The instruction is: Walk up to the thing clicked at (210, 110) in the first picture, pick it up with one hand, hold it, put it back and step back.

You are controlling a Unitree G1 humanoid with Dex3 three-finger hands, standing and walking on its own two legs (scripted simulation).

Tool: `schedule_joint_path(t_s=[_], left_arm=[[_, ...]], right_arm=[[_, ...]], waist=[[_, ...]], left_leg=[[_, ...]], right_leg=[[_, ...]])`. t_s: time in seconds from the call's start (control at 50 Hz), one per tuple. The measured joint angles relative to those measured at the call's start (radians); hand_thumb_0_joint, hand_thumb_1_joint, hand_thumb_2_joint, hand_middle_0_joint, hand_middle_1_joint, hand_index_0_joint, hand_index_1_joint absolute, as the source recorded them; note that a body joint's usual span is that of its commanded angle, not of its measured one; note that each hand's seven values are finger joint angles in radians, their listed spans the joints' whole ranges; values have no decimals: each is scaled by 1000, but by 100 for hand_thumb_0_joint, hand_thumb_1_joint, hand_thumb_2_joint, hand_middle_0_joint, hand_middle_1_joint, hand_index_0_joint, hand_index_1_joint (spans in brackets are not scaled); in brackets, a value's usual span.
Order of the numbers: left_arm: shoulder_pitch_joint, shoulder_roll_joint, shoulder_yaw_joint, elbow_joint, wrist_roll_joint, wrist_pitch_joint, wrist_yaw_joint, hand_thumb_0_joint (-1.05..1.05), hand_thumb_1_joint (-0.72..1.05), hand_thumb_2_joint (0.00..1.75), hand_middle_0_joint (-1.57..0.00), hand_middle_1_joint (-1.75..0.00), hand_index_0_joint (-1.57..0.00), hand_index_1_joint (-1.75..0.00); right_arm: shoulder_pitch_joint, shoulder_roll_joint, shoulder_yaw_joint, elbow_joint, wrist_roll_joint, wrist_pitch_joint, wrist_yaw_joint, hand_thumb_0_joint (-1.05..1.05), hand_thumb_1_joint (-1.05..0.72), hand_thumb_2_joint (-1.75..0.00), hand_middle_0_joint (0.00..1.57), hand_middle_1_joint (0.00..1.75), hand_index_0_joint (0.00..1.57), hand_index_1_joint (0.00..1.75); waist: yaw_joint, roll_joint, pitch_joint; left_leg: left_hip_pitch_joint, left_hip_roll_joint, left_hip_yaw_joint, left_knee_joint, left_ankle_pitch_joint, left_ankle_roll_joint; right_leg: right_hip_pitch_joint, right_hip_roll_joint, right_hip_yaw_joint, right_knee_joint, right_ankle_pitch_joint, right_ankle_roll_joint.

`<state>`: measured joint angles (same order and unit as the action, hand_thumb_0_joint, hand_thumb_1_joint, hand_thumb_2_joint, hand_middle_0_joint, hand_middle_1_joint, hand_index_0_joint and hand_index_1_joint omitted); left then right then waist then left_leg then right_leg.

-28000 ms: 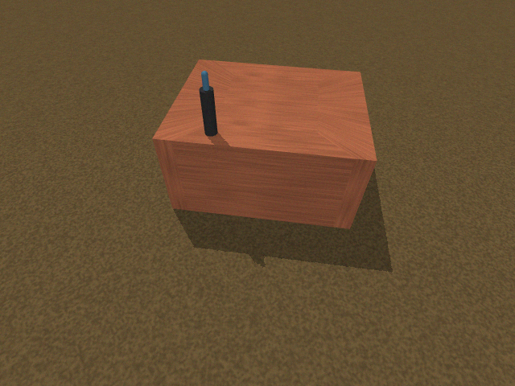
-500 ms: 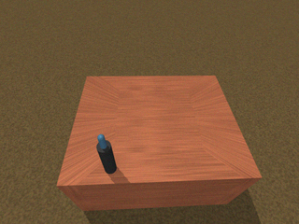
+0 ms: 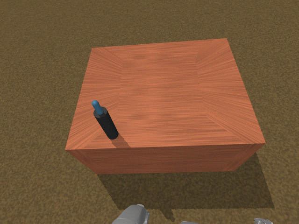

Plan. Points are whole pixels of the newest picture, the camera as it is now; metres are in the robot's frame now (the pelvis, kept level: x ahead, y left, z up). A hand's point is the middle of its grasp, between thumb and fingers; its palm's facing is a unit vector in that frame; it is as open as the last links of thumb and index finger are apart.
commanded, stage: step back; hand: left
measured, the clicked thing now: (104, 120) +0.51 +0.23 -0.18
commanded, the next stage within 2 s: none
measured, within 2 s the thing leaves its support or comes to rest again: neither
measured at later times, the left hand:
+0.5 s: hand out of the picture -0.05 +0.35 -0.17, palm faces +0.11 -0.92 -0.39, open 7.4 cm
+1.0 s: hand out of the picture -0.24 +0.35 -0.15, palm faces -0.09 -0.90 -0.42, open 7.4 cm
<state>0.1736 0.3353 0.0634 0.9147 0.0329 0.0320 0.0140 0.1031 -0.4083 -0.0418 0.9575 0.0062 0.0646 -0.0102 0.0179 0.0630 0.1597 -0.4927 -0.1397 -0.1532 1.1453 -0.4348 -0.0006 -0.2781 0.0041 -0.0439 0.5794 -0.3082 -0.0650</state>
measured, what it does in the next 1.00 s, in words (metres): walks backwards: left foot, then right foot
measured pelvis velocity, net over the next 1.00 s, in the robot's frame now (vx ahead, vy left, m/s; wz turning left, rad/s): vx -0.29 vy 0.08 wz -0.10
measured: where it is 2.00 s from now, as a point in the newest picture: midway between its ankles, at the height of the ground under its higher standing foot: outside the picture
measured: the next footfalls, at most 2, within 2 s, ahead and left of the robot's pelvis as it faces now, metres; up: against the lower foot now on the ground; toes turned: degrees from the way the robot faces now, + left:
left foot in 0.38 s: -0.10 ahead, +0.15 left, +0.00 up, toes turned +5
right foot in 0.92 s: -0.27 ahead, -0.03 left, +0.00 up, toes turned -5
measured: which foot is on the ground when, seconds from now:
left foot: up 0.00-0.36, down 0.38-0.98, up 1.00-1.00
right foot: down 0.00-0.40, up 0.42-0.90, down 0.92-1.00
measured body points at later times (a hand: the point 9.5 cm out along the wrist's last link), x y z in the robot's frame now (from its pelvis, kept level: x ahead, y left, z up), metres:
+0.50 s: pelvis -0.14 +0.06 -0.01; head -0.10 +0.10 +0.43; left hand -0.05 +0.40 -0.14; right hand -0.02 -0.25 -0.11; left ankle -0.14 +0.15 -0.73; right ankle -0.07 -0.07 -0.67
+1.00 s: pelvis -0.29 +0.08 -0.02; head -0.26 +0.05 +0.43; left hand -0.23 +0.39 -0.12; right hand -0.19 -0.24 -0.14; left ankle -0.14 +0.15 -0.72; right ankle -0.31 -0.03 -0.73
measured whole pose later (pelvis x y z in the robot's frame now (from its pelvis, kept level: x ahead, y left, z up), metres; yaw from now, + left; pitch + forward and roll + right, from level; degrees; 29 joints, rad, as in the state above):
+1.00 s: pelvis -0.29 +0.08 -0.02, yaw -6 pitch -4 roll -1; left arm 0.29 0.35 0.07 0.88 0.04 0.04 -0.01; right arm 0.08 -0.37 -0.08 0.88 -0.02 0.08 0.01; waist 0.02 0.07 0.15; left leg -0.46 0.04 0.15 0.67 -0.28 0.04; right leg -0.23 0.03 -0.01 0.68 -0.39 -0.03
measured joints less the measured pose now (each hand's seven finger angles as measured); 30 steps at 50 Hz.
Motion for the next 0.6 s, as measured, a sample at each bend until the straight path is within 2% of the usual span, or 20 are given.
schedule_joint_path(t_s=[0.1,0.22,0.32,0.38,0.4,0.42,0.44,0.48,0.54,0.6], left_arm=[[-43,-7,1,-79,-13,-18,19,1,90,90,-21,-30,-20,-30],[-69,-1,-5,-118,-20,-15,17,1,90,90,-21,-30,-20,-30],[-65,19,-8,-113,-14,-8,8,1,90,90,-21,-30,-20,-30],[-60,43,-5,-104,-14,-2,5,1,90,90,-21,-30,-20,-30],[-62,56,0,-98,-15,1,6,1,90,90,-21,-30,-20,-30],[-61,64,6,-88,-19,6,10,1,90,90,-21,-30,-20,-30],[-55,68,12,-78,-20,12,16,1,90,90,-21,-30,-20,-30],[-38,72,21,-55,-17,21,27,1,91,90,-21,-30,-20,-30],[-14,79,30,-39,-27,26,27,1,91,90,-21,-30,-20,-30],[19,84,33,-44,-26,14,23,1,91,90,-21,-30,-20,-30]], right_arm=[[39,-3,14,11,-15,3,-11,1,-90,-90,20,30,20,30],[18,3,10,-19,-19,2,-2,1,-90,-90,20,30,20,30],[8,-3,-4,-53,-21,0,18,1,-90,-90,20,30,20,30],[22,-9,-13,-66,-24,-6,31,1,-90,-90,20,30,20,30],[25,-2,-18,-66,-29,-8,33,0,-90,-90,20,30,20,30],[28,6,-18,-64,-37,-8,35,0,-90,-90,20,30,20,30],[32,12,-15,-64,-43,-5,38,0,-90,-90,20,30,20,30],[44,24,-8,-61,-48,0,39,0,-90,-90,20,30,20,30],[57,45,0,-54,-54,6,28,1,-90,-90,21,30,20,30],[41,53,-1,-61,-48,4,21,1,-90,-90,21,30,20,30]], waist=[[-4,0,29],[-6,-29,70],[-11,-58,48],[-21,-74,15],[-20,-98,12],[-12,-113,11],[-8,-114,7],[-23,-99,-8],[-27,-96,-32],[-10,-90,-24]], left_leg=[[98,47,25,-137,-36,-8],[142,90,67,-252,-71,-2],[153,110,107,-266,-72,12],[205,124,129,-377,-7,35],[209,109,142,-388,5,39],[209,103,158,-384,8,44],[209,108,168,-383,12,50],[213,125,162,-411,39,57],[220,127,167,-516,118,64],[215,128,194,-594,184,78]], right_leg=[[-30,-6,-46,24,10,-7],[-68,-28,-76,76,25,-1],[-113,-59,-87,99,59,23],[-153,-82,-91,125,75,48],[-167,-97,-74,145,71,49],[-185,-82,-33,185,-11,47],[-207,-41,20,255,-112,46],[-238,49,97,423,-222,45],[-265,124,173,610,-179,47],[-250,131,193,682,-112,68]])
